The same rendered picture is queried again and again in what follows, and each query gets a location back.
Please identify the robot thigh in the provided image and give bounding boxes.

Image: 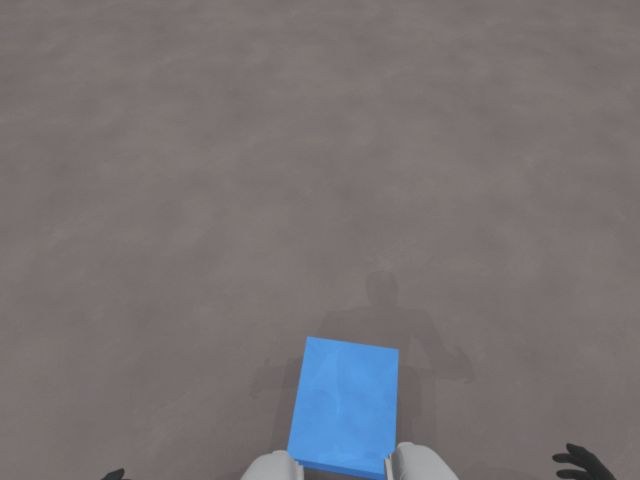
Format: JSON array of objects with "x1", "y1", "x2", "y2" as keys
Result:
[
  {"x1": 240, "y1": 453, "x2": 304, "y2": 480},
  {"x1": 384, "y1": 445, "x2": 459, "y2": 480}
]

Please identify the carton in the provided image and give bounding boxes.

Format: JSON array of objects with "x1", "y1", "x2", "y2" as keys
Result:
[{"x1": 287, "y1": 336, "x2": 399, "y2": 480}]

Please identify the robot right thigh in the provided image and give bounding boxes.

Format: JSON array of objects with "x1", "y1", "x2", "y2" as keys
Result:
[{"x1": 384, "y1": 445, "x2": 459, "y2": 480}]

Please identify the right robot hand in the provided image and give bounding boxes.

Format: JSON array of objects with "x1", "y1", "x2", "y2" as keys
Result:
[{"x1": 552, "y1": 443, "x2": 616, "y2": 480}]

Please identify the robot left thigh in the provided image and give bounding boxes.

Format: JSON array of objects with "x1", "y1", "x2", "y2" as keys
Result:
[{"x1": 240, "y1": 453, "x2": 304, "y2": 480}]

